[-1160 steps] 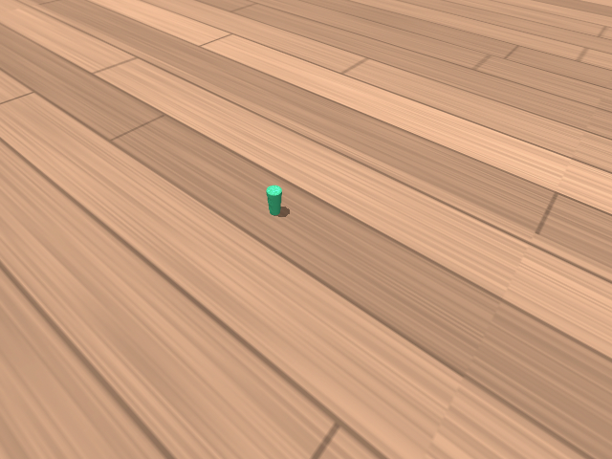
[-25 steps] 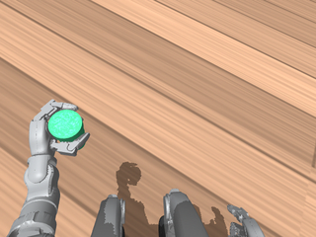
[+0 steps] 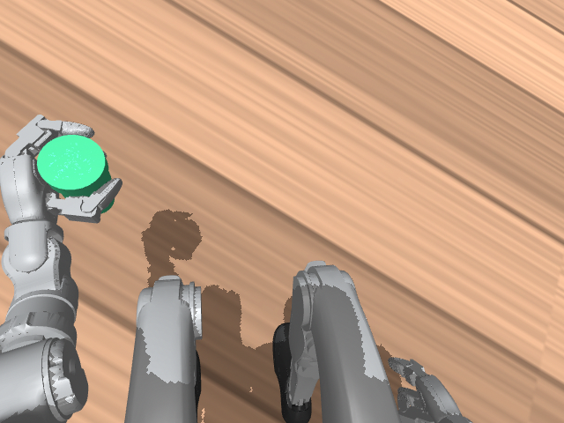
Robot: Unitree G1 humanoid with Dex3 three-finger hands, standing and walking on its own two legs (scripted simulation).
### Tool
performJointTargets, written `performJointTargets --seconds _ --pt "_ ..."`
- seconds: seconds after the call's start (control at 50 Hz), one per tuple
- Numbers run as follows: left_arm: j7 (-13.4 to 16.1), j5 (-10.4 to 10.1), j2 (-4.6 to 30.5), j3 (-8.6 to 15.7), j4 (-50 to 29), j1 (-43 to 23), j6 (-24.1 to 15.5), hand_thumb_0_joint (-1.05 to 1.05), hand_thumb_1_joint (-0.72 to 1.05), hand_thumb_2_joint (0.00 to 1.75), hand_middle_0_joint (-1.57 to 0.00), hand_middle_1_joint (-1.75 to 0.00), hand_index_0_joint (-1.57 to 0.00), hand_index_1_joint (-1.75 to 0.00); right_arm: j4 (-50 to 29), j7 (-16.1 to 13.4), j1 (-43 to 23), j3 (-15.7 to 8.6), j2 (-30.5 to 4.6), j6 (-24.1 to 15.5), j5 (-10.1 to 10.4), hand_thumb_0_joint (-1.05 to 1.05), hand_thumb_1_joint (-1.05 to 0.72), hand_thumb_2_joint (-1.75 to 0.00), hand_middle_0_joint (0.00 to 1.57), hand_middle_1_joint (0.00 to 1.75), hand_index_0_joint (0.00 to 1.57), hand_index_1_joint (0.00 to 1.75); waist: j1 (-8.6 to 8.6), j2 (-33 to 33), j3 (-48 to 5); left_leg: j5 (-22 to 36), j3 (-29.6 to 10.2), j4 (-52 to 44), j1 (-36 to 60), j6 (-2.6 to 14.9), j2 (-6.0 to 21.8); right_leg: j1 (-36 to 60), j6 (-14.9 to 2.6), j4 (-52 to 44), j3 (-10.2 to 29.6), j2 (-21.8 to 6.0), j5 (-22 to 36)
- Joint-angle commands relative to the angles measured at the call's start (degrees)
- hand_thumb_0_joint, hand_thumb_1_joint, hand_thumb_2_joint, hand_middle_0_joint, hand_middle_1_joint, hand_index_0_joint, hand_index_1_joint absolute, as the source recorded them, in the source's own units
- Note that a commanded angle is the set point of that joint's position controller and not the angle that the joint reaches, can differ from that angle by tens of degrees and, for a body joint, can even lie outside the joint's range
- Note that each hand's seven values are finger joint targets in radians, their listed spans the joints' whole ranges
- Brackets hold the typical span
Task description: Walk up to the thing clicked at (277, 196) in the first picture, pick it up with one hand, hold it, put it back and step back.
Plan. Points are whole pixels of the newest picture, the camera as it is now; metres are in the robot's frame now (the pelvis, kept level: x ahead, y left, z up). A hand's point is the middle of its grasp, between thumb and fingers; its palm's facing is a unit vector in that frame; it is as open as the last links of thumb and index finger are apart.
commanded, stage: crouch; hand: left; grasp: from the side
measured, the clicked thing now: (85, 182) +0.45 +0.22 -0.07
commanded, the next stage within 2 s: lower in 0.84 s
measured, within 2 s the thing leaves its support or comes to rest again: neither
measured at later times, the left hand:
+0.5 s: hand (100, 189) +0.47 +0.23 -0.16, palm faces +0.16 -0.99 +0.00, open 9.3 cm
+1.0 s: hand (111, 193) +0.49 +0.23 -0.20, palm faces +0.15 -0.99 -0.01, open 9.3 cm
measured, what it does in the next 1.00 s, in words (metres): lowers itself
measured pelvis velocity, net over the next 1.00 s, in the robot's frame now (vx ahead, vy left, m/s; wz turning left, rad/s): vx -0.01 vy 0.01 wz -0.12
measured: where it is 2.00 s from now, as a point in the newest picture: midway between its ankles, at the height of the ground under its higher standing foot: (239, 405)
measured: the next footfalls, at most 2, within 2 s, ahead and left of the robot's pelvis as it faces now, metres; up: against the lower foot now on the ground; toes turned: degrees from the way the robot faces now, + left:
none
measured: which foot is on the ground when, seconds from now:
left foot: down 0.00-1.00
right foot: down 0.00-1.00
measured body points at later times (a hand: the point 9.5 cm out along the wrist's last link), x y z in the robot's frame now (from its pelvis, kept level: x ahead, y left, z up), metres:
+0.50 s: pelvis -0.01 +0.01 -0.08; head +0.22 +0.09 +0.30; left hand +0.46 +0.28 -0.15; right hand +0.05 -0.27 -0.17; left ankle +0.08 +0.12 -0.37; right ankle +0.11 -0.12 -0.37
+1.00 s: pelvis -0.01 +0.01 -0.10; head +0.23 +0.11 +0.26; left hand +0.47 +0.28 -0.20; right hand +0.06 -0.27 -0.17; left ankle +0.08 +0.12 -0.37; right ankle +0.11 -0.12 -0.37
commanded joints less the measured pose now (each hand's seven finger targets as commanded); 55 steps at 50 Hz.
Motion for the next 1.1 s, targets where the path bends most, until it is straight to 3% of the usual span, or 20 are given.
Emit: performJointTargets --seconds 0.0,0.04,0.06,0.14,0.22,0.32,0.36,0.38,0.48,0.64,0.7,0.74,0.78,0.82,0.84,0.86,0.9,0.96,0.98,1.08 --pt "-0.1 -0.2 15.2 1.4 -11.9 -25.3 -5.9 0.00 0.20 1.22 -1.18 -1.30 -1.18 -1.32 -1.9 -0.6 8.1 -2.9 -12.4 -0.4 -0.7 0.00 -0.91 -0.91 0.20 0.30 0.20 0.30 -2.32 9.4 -38.7 5.7 1.9 -11.6 18.7 1.04 -0.3 22.3 -0.98 -10.2 0.2 1.4 6.1" --pt "0.4 0.1 18.3 2.9 -12.0 -26.2 -6.1 0.00 0.17 1.18 -1.17 -1.27 -1.17 -1.28 -1.7 -0.6 7.4 -2.1 -12.7 -0.2 -1.0 0.00 -0.91 -0.91 0.20 0.30 0.20 0.30 -1.70 9.7 -37.9 3.9 2.0 -10.3 16.3 1.13 -0.3 21.8 -0.91 -9.2 0.1 1.5 4.4" --pt "0.5 0.3 18.3 3.3 -8.8 -25.7 -5.8 0.00 0.18 1.17 -1.17 -1.26 -1.17 -1.28 -1.6 -0.6 7.7 -1.8 -13.0 0.0 -1.1 0.00 -0.91 -0.91 0.20 0.30 0.20 0.30 -2.64 9.1 -36.7 3.9 1.8 -9.4 15.8 1.18 -0.3 20.6 -0.79 -8.6 -0.4 1.6 4.6" --pt "0.5 0.4 18.5 3.9 -5.7 -23.9 -5.4 0.00 0.18 1.18 -1.21 -1.29 -1.21 -1.30 -1.6 -0.3 7.1 -0.6 -14.1 0.4 -1.6 0.00 -0.90 -0.91 0.20 0.30 0.20 0.30 -2.95 10.0 -32.4 0.8 1.1 -8.5 13.0 0.96 -0.1 16.8 -0.87 -6.2 -2.2 1.9 1.9" --pt "-0.3 1.7 19.6 3.9 -3.5 -21.6 -4.9 0.00 0.20 1.17 -1.20 -1.28 -1.20 -1.29 -1.9 0.1 7.2 0.5 -15.6 1.2 -2.4 0.00 -0.90 -0.91 0.20 0.30 0.20 0.30 -3.78 12.6 -31.0 2.9 -0.5 -7.2 13.8 0.38 0.3 13.4 -1.17 -3.0 -3.9 1.9 4.0" --pt "-0.4 0.9 22.1 5.6 -7.1 -22.5 -5.3 0.00 0.23 1.15 -1.17 -1.26 -1.18 -1.26 -2.3 0.3 7.2 1.8 -17.1 1.8 -3.0 0.00 -0.91 -0.91 0.20 0.30 0.20 0.30 -4.47 15.8 -31.5 4.8 -2.1 -5.5 14.7 0.02 0.6 12.5 -1.28 0.0 -5.0 1.8 6.2" --pt "-0.1 0.9 21.9 5.0 -8.2 -23.1 -5.6 0.00 0.27 1.16 -1.17 -1.26 -1.17 -1.26 -2.1 0.4 7.7 2.2 -17.2 2.1 -3.3 0.00 -0.91 -0.91 0.20 0.30 0.20 0.30 -5.02 16.1 -33.5 8.0 -2.4 -4.3 15.8 -0.16 0.7 13.4 -1.31 0.9 -5.1 1.9 8.9" --pt "0.2 1.0 22.4 5.5 -8.4 -22.8 -5.8 0.00 0.29 1.16 -1.17 -1.26 -1.18 -1.26 -2.1 0.4 7.5 2.3 -17.4 2.2 -3.5 0.00 -0.91 -0.91 0.20 0.30 0.20 0.30 -4.90 15.9 -32.7 8.0 -2.5 -4.0 14.8 -0.11 0.7 13.2 -1.30 1.0 -5.2 1.9 8.8" --pt "0.2 1.4 21.2 3.3 -8.6 -23.8 -6.8 0.00 0.27 1.16 -1.18 -1.26 -1.18 -1.26 -1.2 0.7 6.6 3.4 -18.2 2.6 -4.5 0.00 -0.91 -0.91 0.20 0.30 0.20 0.30 -6.85 18.7 -28.3 8.7 -3.8 -2.7 16.1 -0.53 1.4 9.1 -1.49 2.8 -6.0 2.0 9.7" --pt "0.8 1.4 23.3 3.9 -4.6 -21.3 -7.4 0.00 0.27 1.19 -1.23 -1.30 -1.23 -1.30 -2.0 1.3 5.3 5.5 -19.3 3.7 -5.8 0.00 -0.91 -0.91 0.20 0.30 0.20 0.30 -7.85 16.1 -25.5 7.2 -4.0 0.0 11.3 -0.03 1.3 11.6 -0.84 3.0 -7.1 2.4 8.8" --pt "0.9 1.4 25.1 4.9 -5.7 -21.1 -7.8 0.00 0.29 1.21 -1.24 -1.31 -1.24 -1.32 -2.7 1.4 4.5 6.1 -20.1 4.0 -6.2 0.00 -0.90 -0.91 0.20 0.30 0.20 0.30 -7.46 17.2 -26.3 7.8 -4.6 0.3 13.2 -0.30 1.5 11.4 -0.93 3.6 -7.6 2.5 9.4" --pt "0.8 1.0 25.0 4.6 -5.1 -21.4 -8.0 0.00 0.30 1.20 -1.23 -1.31 -1.24 -1.31 -2.9 1.4 4.3 6.6 -20.5 4.2 -6.4 0.00 -0.91 -0.91 0.20 0.30 0.20 0.30 -8.32 17.9 -25.8 8.0 -5.1 0.6 13.3 -0.45 1.6 11.7 -0.87 4.1 -7.9 2.5 9.7" --pt "1.1 1.0 27.3 5.9 -5.1 -20.9 -8.4 0.00 0.29 1.21 -1.24 -1.31 -1.24 -1.32 -3.1 1.4 3.7 7.2 -20.5 4.2 -6.5 0.00 -0.91 -0.91 0.20 0.30 0.20 0.30 -7.86 17.3 -25.9 8.0 -4.7 1.3 11.9 -0.23 1.6 12.9 -0.82 4.1 -7.8 2.7 9.7" --pt "1.5 1.3 26.3 5.2 -4.0 -21.0 -8.5 0.00 0.31 1.22 -1.24 -1.32 -1.25 -1.33 -3.4 1.5 3.3 7.6 -20.7 4.3 -6.9 0.00 -0.91 -0.91 0.20 0.30 0.20 0.30 -9.10 17.4 -24.5 7.9 -5.1 1.6 11.3 -0.16 1.7 12.5 -0.72 4.3 -8.0 2.7 10.0" --pt "1.7 1.3 26.9 5.4 -5.3 -21.2 -8.7 0.00 0.31 1.22 -1.25 -1.32 -1.25 -1.33 -3.3 1.5 2.9 7.7 -20.9 4.2 -7.1 0.00 -0.91 -0.91 0.20 0.30 0.20 0.30 -8.70 17.7 -24.7 8.2 -4.9 2.1 12.0 -0.21 1.8 12.5 -0.77 4.3 -7.9 2.8 10.2" --pt "1.8 1.2 26.3 4.6 -5.3 -22.6 -8.9 0.00 0.29 1.22 -1.26 -1.33 -1.26 -1.33 -3.3 1.6 2.7 7.9 -21.1 4.3 -7.2 0.00 -0.91 -0.91 0.20 0.30 0.20 0.30 -9.78 18.3 -23.8 7.9 -5.3 2.1 11.9 -0.31 1.9 11.9 -0.75 4.5 -8.1 2.7 10.1" --pt "2.0 1.2 27.9 5.2 -5.8 -22.1 -9.2 0.00 0.28 1.21 -1.25 -1.32 -1.26 -1.33 -3.4 1.6 2.8 8.3 -21.2 4.4 -7.4 0.00 -0.91 -0.91 0.20 0.30 0.20 0.30 -9.31 18.4 -24.8 8.4 -5.2 2.4 11.6 -0.29 1.8 13.7 -0.70 4.3 -8.1 2.9 10.6" --pt "2.4 2.1 27.7 4.6 -2.8 -20.3 -9.1 0.00 0.26 1.18 -1.26 -1.34 -1.27 -1.34 -3.8 1.8 2.3 8.8 -21.6 4.5 -7.6 0.00 -0.92 -0.91 0.20 0.30 0.20 0.30 -10.07 18.6 -22.6 6.8 -6.0 2.0 11.3 -0.35 2.0 12.0 -0.71 4.6 -8.8 2.7 9.4" --pt "2.5 1.9 26.1 3.8 -0.8 -19.6 -9.2 0.00 0.25 1.18 -1.24 -1.33 -1.25 -1.33 -3.6 1.9 2.1 9.2 -21.8 4.5 -7.8 0.00 -0.92 -0.91 0.20 0.30 0.20 0.30 -10.75 17.7 -21.5 7.3 -6.3 2.5 11.3 -0.40 2.1 11.7 -0.70 4.9 -8.9 2.8 10.0" --pt "3.7 0.8 26.9 4.6 2.8 -20.0 -11.0 0.00 0.22 1.19 -1.26 -1.35 -1.27 -1.35 -4.8 2.1 0.4 11.2 -22.9 4.6 -8.5 0.00 -0.92 -0.91 0.20 0.30 0.20 0.30 -12.12 15.0 -17.9 5.5 -7.8 3.3 10.1 -0.26 2.2 11.3 -0.29 4.6 -10.2 3.0 9.0"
